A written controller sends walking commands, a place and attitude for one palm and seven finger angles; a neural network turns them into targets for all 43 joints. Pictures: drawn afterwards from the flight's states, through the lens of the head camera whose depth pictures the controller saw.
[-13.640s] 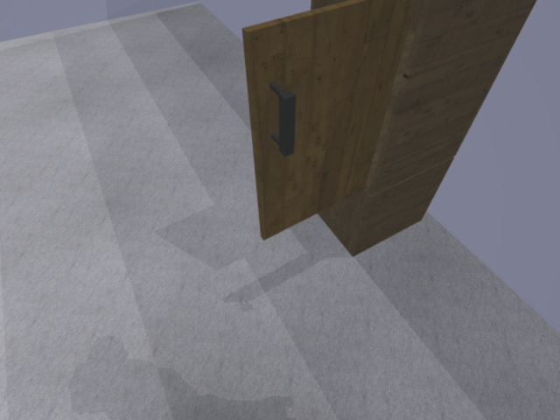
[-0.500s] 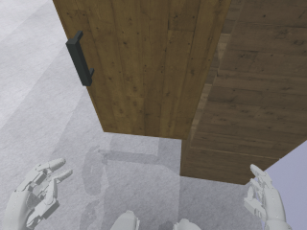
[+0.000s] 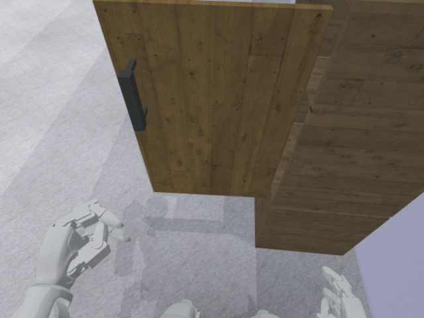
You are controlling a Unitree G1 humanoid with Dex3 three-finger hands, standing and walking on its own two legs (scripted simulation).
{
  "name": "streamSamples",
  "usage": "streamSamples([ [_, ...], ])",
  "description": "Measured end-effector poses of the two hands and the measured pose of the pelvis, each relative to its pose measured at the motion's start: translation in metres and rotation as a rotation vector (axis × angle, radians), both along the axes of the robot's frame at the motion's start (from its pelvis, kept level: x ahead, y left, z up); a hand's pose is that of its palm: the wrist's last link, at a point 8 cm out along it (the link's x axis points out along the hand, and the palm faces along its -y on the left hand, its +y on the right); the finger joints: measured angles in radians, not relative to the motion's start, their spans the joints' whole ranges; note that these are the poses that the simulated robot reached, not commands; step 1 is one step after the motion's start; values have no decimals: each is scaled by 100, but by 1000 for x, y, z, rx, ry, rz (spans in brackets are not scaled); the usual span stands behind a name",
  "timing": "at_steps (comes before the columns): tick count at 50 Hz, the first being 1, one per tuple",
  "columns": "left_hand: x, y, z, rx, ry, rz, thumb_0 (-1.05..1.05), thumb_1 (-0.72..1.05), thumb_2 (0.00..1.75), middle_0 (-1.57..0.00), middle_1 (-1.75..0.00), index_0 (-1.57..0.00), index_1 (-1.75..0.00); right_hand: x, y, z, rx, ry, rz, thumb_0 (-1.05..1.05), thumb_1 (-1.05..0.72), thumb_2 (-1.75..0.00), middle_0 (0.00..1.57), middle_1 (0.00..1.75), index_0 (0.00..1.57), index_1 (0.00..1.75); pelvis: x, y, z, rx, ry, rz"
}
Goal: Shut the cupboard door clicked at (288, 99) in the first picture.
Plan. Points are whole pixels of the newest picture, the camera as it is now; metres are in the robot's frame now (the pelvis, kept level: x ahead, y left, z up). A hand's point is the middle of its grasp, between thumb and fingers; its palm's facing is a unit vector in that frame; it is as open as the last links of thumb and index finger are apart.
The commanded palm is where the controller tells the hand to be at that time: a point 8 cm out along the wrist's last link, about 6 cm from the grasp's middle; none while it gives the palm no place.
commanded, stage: raise the hand and make a fist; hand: left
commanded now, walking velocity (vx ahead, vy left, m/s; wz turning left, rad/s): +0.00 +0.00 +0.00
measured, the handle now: (136, 96) +0.50 +0.20 +0.14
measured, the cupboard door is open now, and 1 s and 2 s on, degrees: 92 92 92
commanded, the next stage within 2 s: bring the fist close to the handle in 0.92 s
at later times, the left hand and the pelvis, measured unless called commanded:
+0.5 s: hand (104, 210) +0.24 +0.18 +0.14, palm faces +0.04 -1.00 -0.06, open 3.1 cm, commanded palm +0.22 +0.23 +0.14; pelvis +0.02 -0.01 +0.03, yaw +1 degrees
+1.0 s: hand (122, 207) +0.25 +0.15 +0.14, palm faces +0.01 -1.00 -0.05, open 3.1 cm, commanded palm +0.22 +0.21 +0.14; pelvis +0.02 -0.03 +0.03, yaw +0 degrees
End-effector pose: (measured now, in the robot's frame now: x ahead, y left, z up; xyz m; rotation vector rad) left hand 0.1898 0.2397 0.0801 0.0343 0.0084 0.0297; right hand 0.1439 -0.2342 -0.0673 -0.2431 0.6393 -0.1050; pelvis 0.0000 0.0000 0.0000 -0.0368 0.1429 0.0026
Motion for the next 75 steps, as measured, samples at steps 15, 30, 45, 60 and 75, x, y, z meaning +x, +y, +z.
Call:
streamSamples([
  [15,21,4,44,8,-38,9,2,90,90,-121,-141,-121,-141,55,22,42,46,-162,62,1,-90,-90,21,30,20,30,14,-1,18,0,-60,8],
  [30,38,-11,76,27,-68,8,2,90,90,-129,-150,-130,-150,44,-6,31,63,-81,36,1,-90,-90,21,30,20,30,21,-23,31,21,-92,11],
  [45,34,-29,69,24,-72,23,2,90,90,-130,-150,-130,-150,42,-36,35,30,-95,-2,1,-90,-90,20,30,20,30,21,-36,31,34,-95,3],
  [60,52,-22,65,12,-59,19,2,90,90,-130,-150,-130,-150,44,-17,32,45,-86,10,1,-90,-90,20,30,20,30,20,-27,32,29,-96,6],
  [75,104,-19,61,-6,-19,-3,2,90,90,-130,-150,-130,-150,33,-13,29,41,-22,-32,1,-90,-90,21,30,20,30,26,-17,35,32,-81,-15],
])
